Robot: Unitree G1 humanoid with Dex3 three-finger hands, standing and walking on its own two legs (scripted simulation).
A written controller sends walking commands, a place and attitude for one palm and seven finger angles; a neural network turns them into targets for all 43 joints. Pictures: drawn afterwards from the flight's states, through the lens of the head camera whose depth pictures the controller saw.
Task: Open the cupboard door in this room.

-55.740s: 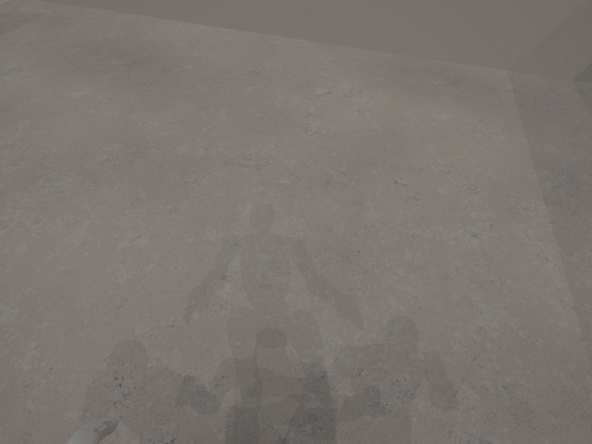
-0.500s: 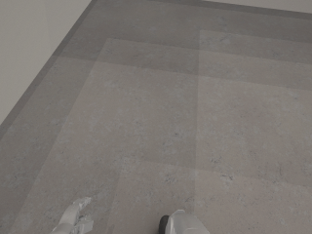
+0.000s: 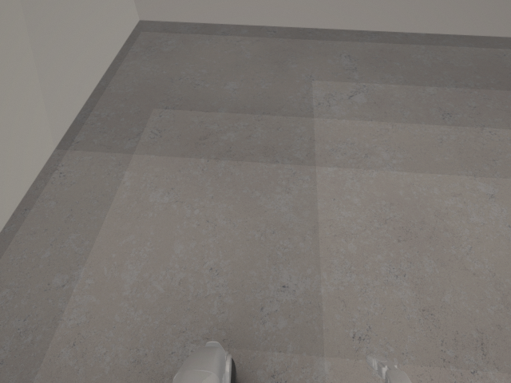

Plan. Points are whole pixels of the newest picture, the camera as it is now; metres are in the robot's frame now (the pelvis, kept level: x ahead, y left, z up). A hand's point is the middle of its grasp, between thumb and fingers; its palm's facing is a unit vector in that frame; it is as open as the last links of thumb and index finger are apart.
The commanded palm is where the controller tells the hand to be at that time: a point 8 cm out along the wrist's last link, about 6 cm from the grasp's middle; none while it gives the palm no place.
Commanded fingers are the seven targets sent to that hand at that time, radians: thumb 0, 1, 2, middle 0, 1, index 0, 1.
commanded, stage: walk to a spot facing it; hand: left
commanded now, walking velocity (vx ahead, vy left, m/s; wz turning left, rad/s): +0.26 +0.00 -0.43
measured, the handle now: out of the picture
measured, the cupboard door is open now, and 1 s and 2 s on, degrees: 38 38 38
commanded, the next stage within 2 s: turn to face it in 0.04 s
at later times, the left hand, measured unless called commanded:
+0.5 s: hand (195, 260) +0.35 +0.17 -0.15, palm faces -0.01 -0.97 -0.23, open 7.4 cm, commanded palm none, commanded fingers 0.00 0.90 0.90 -0.20 -0.30 -0.20 -0.30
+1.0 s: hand (156, 329) +0.21 +0.23 -0.19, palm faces +0.39 -0.88 -0.25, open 7.4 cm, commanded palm none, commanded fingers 0.00 0.90 0.90 -0.20 -0.30 -0.20 -0.30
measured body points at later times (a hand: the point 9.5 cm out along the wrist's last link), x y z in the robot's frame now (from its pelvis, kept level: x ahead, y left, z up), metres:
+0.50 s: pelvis +0.21 -0.01 +0.00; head +0.25 -0.02 +0.45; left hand +0.35 +0.23 -0.13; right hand +0.12 -0.23 -0.15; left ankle +0.14 +0.09 -0.73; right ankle +0.25 -0.11 -0.73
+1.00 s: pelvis +0.25 +0.00 -0.01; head +0.28 +0.05 +0.44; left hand +0.19 +0.27 -0.17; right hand +0.47 -0.20 -0.12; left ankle +0.24 +0.10 -0.73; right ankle +0.25 -0.13 -0.68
